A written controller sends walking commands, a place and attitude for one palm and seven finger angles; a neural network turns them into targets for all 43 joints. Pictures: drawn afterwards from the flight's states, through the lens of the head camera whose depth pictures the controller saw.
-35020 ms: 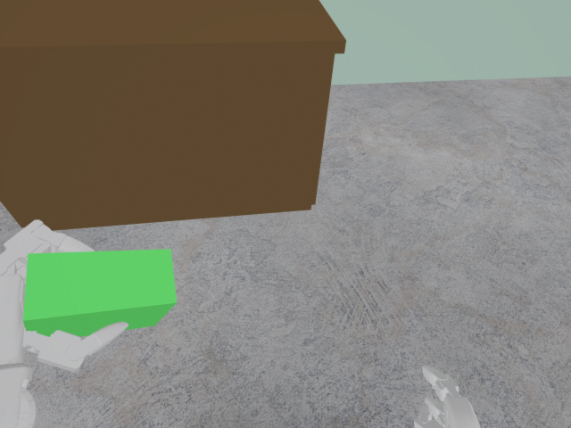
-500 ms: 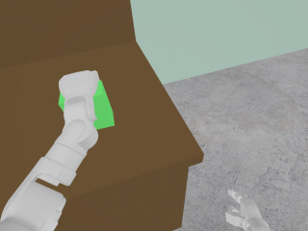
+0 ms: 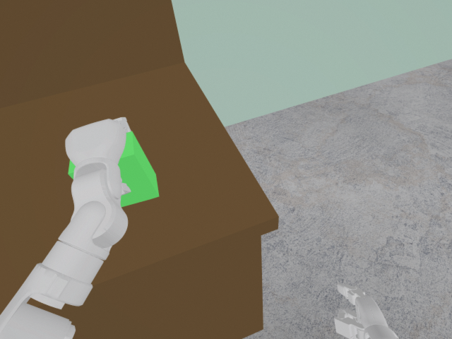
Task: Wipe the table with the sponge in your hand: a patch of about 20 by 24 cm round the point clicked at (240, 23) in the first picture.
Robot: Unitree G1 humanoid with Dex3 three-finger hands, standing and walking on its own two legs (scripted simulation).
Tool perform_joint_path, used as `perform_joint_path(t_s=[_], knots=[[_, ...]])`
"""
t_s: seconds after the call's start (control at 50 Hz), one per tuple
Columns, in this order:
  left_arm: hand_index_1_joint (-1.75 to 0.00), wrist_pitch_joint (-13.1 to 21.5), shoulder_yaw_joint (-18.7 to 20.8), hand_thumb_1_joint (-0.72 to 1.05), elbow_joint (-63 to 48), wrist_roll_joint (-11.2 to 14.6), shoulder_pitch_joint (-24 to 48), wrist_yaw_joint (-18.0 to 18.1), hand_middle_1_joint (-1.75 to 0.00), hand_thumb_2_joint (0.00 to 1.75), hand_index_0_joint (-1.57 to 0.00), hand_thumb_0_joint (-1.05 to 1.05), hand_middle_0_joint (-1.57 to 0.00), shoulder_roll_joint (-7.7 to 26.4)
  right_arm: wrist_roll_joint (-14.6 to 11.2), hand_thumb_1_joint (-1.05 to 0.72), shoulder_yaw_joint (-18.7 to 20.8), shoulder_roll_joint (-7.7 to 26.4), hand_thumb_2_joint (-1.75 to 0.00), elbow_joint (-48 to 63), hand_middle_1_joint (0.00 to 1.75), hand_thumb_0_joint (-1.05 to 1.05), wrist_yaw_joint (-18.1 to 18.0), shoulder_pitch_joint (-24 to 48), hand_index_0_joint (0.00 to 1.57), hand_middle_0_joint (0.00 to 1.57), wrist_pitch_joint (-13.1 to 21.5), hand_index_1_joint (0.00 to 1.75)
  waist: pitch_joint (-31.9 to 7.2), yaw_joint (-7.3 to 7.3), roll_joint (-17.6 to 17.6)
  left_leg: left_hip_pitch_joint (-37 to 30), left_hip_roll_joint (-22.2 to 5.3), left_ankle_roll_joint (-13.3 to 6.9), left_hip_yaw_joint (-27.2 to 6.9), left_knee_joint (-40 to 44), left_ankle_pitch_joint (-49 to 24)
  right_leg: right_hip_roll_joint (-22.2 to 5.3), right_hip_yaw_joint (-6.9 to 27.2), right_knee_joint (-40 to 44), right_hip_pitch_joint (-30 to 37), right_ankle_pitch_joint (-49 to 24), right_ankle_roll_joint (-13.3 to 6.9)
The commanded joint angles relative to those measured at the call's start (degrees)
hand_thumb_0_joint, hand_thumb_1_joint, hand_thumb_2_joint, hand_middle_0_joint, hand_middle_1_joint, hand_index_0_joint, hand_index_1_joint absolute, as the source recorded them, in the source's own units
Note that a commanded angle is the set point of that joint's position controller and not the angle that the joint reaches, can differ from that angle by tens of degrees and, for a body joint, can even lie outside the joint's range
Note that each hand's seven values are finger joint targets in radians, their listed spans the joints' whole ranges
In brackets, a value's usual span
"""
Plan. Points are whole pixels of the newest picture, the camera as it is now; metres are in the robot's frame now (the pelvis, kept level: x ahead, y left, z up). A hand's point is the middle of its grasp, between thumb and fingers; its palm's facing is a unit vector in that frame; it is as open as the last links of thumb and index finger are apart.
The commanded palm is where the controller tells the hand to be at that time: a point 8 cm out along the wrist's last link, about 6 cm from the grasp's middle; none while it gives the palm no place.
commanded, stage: wipe back along the third lane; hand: left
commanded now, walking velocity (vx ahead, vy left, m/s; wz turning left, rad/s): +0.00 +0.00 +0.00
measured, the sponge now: (123, 181) +0.36 +0.24 +0.12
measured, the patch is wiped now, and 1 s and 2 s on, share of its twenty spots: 1.00 1.00 1.00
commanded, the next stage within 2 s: slide back across to the middle lane in 0.40 s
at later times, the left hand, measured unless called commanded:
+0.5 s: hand (111, 180) +0.31 +0.22 +0.17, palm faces +0.20 -0.09 -0.98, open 10.2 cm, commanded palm +0.26 +0.21 +0.19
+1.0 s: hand (89, 189) +0.28 +0.24 +0.18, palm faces +0.26 -0.17 -0.95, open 10.2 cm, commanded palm +0.23 +0.25 +0.23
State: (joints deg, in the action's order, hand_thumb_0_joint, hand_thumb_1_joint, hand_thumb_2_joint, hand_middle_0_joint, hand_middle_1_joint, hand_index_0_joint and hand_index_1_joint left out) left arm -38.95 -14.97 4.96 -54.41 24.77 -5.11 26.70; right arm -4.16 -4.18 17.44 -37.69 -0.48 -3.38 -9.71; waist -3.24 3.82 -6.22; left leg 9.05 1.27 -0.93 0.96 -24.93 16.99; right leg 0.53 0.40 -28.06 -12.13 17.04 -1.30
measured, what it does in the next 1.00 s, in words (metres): stands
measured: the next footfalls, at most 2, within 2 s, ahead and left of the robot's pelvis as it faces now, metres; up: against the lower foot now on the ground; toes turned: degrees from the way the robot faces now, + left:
none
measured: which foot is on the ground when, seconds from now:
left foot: down 0.00-1.00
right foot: down 0.00-1.00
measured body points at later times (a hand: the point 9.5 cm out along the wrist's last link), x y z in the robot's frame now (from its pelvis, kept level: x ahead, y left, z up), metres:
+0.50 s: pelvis +0.00 -0.01 +0.00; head -0.02 -0.07 +0.45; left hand +0.29 +0.22 +0.22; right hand +0.24 -0.21 -0.09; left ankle -0.04 +0.11 -0.74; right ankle -0.03 -0.11 -0.74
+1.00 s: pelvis -0.01 -0.01 +0.00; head -0.03 -0.06 +0.45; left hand +0.26 +0.24 +0.23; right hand +0.23 -0.22 -0.09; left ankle -0.04 +0.11 -0.74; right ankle -0.03 -0.11 -0.74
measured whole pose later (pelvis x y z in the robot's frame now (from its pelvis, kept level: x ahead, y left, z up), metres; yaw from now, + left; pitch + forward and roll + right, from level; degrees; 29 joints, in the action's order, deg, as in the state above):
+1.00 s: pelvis -0.01 -0.01 +0.00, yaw -1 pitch -2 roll +1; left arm -41.0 -6.9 -17.3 -47.5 7.7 -4.3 28.7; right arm -3.1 -4.3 16.8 -36.3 -1.6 -0.3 -12.5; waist -1.7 5.7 -6.1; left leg 5.5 0.3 -0.1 1.9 -24.1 16.5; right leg 1.6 1.3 -28.1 -9.4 16.6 -2.3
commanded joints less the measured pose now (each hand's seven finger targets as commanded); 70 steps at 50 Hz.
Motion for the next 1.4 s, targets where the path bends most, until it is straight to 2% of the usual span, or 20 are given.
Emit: perform_joint_path(t_s=[0.0, 0.16, 0.26, 0.3, 0.36, 0.48, 0.56, 0.58, 0.64, 0.66, 0.7, 0.76, 0.8, 0.86, 0.88, 0.96, 1.0, 1.16, 1.22, 1.38], knots=[[-1.60, -1.5, 2.4, 0.10, -5.4, 4.4, 4.2, -2.5, -1.60, 1.30, -1.20, 0.00, -1.20, 2.8, -0.4, -0.90, 1.6, 4.5, -0.90, 10.5, 0.30, 0.00, -0.1, 13.3, 0.20, 0.20, 3.0, 0.30, -9.8, 1.23, 10.7, 2.1, 1.0, -1.1, 0.6, 1.9, -20.5, 0.9, 0.2, 1.4, 11.2, -24.5, -1.1], [-1.60, -2.2, 3.6, 0.10, -5.1, 3.9, 3.3, -2.6, -1.60, 1.30, -1.20, 0.00, -1.20, 4.8, -0.2, -0.90, 1.6, 5.0, -0.90, 10.3, 0.30, 0.00, -0.6, 13.4, 0.20, 0.20, 3.2, 0.30, -9.0, 1.52, 9.8, 2.4, 1.2, -1.1, 0.7, 2.2, -17.6, 1.0, 1.2, 2.0, 10.5, -20.9, -1.0], [-1.60, -1.6, 4.2, 0.10, -9.6, 4.9, -2.2, -2.5, -1.60, 1.30, -1.20, 0.00, -1.20, 3.7, -0.2, -0.90, 1.7, 4.5, -0.90, 11.1, 0.30, 0.00, 0.0, 13.9, 0.20, 0.20, 3.3, 0.30, -10.1, 1.93, 9.9, 2.1, 1.2, -1.1, 0.8, 1.6, -19.5, 1.0, 1.5, 1.2, 12.0, -24.2, -0.9], [-1.60, -1.5, 1.8, 0.10, -12.7, 5.4, -4.6, -2.4, -1.60, 1.30, -1.20, 0.00, -1.20, 0.0, -0.4, -0.90, 1.5, 3.8, -0.90, 11.7, 0.30, 0.00, 0.5, 14.7, 0.20, 0.20, 3.3, 0.30, -9.8, 1.76, 10.6, 1.7, 1.3, -1.3, 0.9, 1.4, -20.7, 1.1, 1.0, 1.1, 12.1, -25.9, -0.8], [-1.60, -1.7, 4.2, 0.10, -15.1, 5.6, -6.4, -1.6, -1.60, 1.30, -1.20, 0.00, -1.20, 2.3, -0.2, -0.90, 1.8, 4.1, -0.90, 11.7, 0.30, 0.00, 0.7, 14.8, 0.20, 0.20, 2.7, 0.30, -8.4, 1.97, 10.8, 1.8, 0.9, -1.2, 0.7, 1.4, -20.5, 1.3, 1.5, 1.0, 11.4, -25.7, -0.9], [-1.60, -2.0, 2.7, 0.10, -17.5, 4.7, -6.2, -0.2, -1.60, 1.30, -1.20, 0.00, -1.20, 0.3, -0.2, -0.90, 1.6, 3.8, -0.90, 11.9, 0.30, 0.00, 0.5, 15.2, 0.20, 0.20, 2.0, 0.30, -7.1, 1.39, 11.3, 1.5, 0.8, -1.2, 0.7, 1.7, -19.6, 1.4, 1.5, 1.5, 10.2, -23.3, -1.1], [-1.60, -2.3, 7.2, 0.10, -19.4, 3.7, -3.9, 0.9, -1.60, 1.30, -1.20, 0.00, -1.20, 6.1, 0.3, -0.90, 1.7, 4.2, -0.90, 11.1, 0.30, 0.00, 0.0, 15.3, 0.20, 0.20, 1.2, 0.30, -9.6, 2.25, 8.9, 0.5, 0.7, -1.1, 0.3, 1.7, -20.7, 1.5, 2.9, 1.2, 11.6, -23.8, -1.7], [-1.60, -2.3, 5.7, 0.10, -19.8, 4.1, -4.4, 0.9, -1.60, 1.30, -1.20, 0.00, -1.20, 3.9, 0.2, -0.90, 1.4, 3.5, -0.90, 11.7, 0.30, 0.00, 0.0, 15.8, 0.20, 0.20, 1.2, 0.30, -9.5, 2.20, 9.1, 0.6, 0.9, -1.1, 0.5, 1.7, -21.3, 1.3, 2.0, 1.1, 12.0, -24.4, -1.5], [-1.60, -2.3, 7.9, 0.10, -21.5, 4.2, -4.7, 1.0, -1.60, 1.30, -1.20, 0.00, -1.20, 6.3, 0.4, -0.90, 1.4, 3.6, -0.90, 11.4, 0.30, 0.00, -0.2, 16.1, 0.20, 0.20, 0.9, 0.30, -9.9, 2.61, 8.4, 0.1, 0.9, -1.2, 0.3, 1.7, -22.7, 1.4, 2.5, 1.1, 12.9, -25.9, -1.6], [-1.60, -2.3, 11.2, 0.10, -21.7, 4.0, -6.3, 1.4, -1.60, 1.30, -1.20, 0.00, -1.20, 9.8, 0.6, -0.90, 1.5, 4.1, -0.90, 11.3, 0.30, 0.00, -0.3, 15.8, 0.20, 0.20, 0.7, 0.30, -10.5, 3.31, 7.2, 0.2, 0.8, -1.0, 0.0, 1.8, -22.5, 1.5, 3.6, 0.9, 13.5, -25.3, -1.9], [-1.60, -2.1, 10.2, 0.10, -23.4, 4.8, -7.3, 1.3, -1.60, 1.30, -1.20, 0.00, -1.20, 7.9, 0.5, -0.90, 1.3, 3.5, -0.90, 11.8, 0.30, 0.00, -0.3, 16.2, 0.20, 0.20, 0.6, 0.30, -10.3, 3.12, 7.8, 0.2, 0.7, -1.0, 0.1, 1.9, -23.8, 1.4, 2.7, 0.7, 13.8, -26.5, -1.8], [-1.60, -2.2, 14.4, 0.10, -26.0, 4.5, -8.1, 1.8, -1.60, 1.30, -1.20, 0.00, -1.20, 12.4, 0.8, -0.90, 1.6, 4.1, -0.90, 11.6, 0.30, 0.00, -0.4, 16.1, 0.20, 0.20, 0.2, 0.30, -10.8, 3.80, 5.9, -0.3, 0.6, -0.9, -0.4, 1.9, -24.8, 1.6, 3.7, 0.5, 14.2, -26.9, -2.2], [-1.60, -2.3, 11.4, 0.10, -27.2, 5.0, -7.6, 1.6, -1.60, 1.30, -1.20, 0.00, -1.20, 8.8, 0.6, -0.90, 1.4, 3.6, -0.90, 11.9, 0.30, 0.00, -0.4, 16.4, 0.20, 0.20, 0.1, 0.30, -9.4, 2.93, 6.9, -0.4, 0.4, -1.0, -0.3, 2.2, -24.7, 1.6, 2.7, 1.1, 13.2, -26.1, -2.0], [-1.60, -2.4, 16.3, 0.10, -27.9, 4.8, -8.5, 2.2, -1.60, 1.30, -1.20, 0.00, -1.20, 14.4, 1.0, -0.90, 1.6, 4.3, -0.90, 11.7, 0.30, 0.00, -0.8, 16.1, 0.20, 0.20, -0.1, 0.30, -10.2, 4.01, 5.5, -0.5, 0.6, -1.0, -0.6, 2.1, -24.8, 1.6, 4.1, 0.9, 14.0, -26.1, -2.5], [-1.60, -2.4, 14.2, 0.10, -28.3, 5.0, -7.9, 2.0, -1.60, 1.30, -1.20, 0.00, -1.20, 12.1, 0.9, -0.90, 1.4, 4.0, -0.90, 12.2, 0.30, 0.00, -0.9, 16.7, 0.20, 0.20, 0.0, 0.30, -9.5, 3.52, 6.1, -0.2, 0.6, -1.0, -0.5, 2.4, -24.1, 1.5, 3.2, 1.1, 13.6, -25.0, -2.3], [-1.60, -2.6, 17.7, 0.10, -26.7, 4.4, -5.5, 2.0, -1.60, 1.30, -1.20, 0.00, -1.20, 17.3, 1.2, -0.90, 1.5, 4.7, -0.90, 11.2, 0.30, 0.00, -1.8, 16.2, 0.20, 0.20, 0.0, 0.30, -8.7, 3.69, 5.3, -0.4, 0.7, -1.1, -0.7, 2.7, -21.9, 1.6, 4.5, 2.1, 12.6, -21.7, -2.5], [-1.60, -2.1, 15.8, 0.10, -27.3, 4.6, -4.6, 1.5, -1.60, 1.30, -1.20, 0.00, -1.20, 15.3, 1.0, -0.90, 1.4, 4.2, -0.90, 11.4, 0.30, 0.00, -1.9, 16.7, 0.20, 0.20, 0.5, 0.30, -9.1, 3.35, 5.4, -0.5, 1.0, -1.3, -0.7, 2.8, -21.9, 1.5, 4.0, 2.4, 12.9, -21.7, -2.3], [-1.60, -0.4, 19.3, 0.10, -22.3, 3.2, -4.2, -0.8, -1.60, 1.30, -1.20, 0.00, -1.20, 21.5, 1.3, -0.90, 1.5, 5.2, -0.90, 10.6, 0.30, 0.00, -3.1, 16.0, 0.20, 0.20, 1.8, 0.30, -9.2, 3.59, 5.1, 0.0, 1.6, -1.5, -0.8, 2.6, -18.9, 1.2, 5.0, 3.4, 12.3, -18.2, -1.9], [-1.60, 1.4, 18.3, 0.10, -22.1, 3.5, -5.7, -2.2, -1.60, 1.30, -1.20, 0.00, -1.20, 20.5, 1.3, -0.90, 1.5, 4.8, -0.90, 10.7, 0.30, 0.00, -3.3, 16.3, 0.20, 0.20, 2.5, 0.30, -8.8, 3.31, 6.0, 0.2, 1.9, -1.7, -0.6, 2.2, -19.0, 0.9, 4.5, 3.4, 12.3, -19.4, -1.3], [-1.60, 5.6, 16.3, 0.10, -8.7, 0.9, 5.7, -4.7, -1.60, 1.30, -1.20, 0.00, -1.20, 22.6, 1.6, -0.90, 1.4, 5.5, -0.90, 8.6, 0.30, 0.00, -5.2, 13.8, 0.20, 0.20, 4.3, 0.30, -5.5, 1.35, 7.7, 1.7, 1.8, -1.7, -0.3, 3.0, -12.4, 0.4, 3.2, 6.0, 8.0, -10.4, -0.9]])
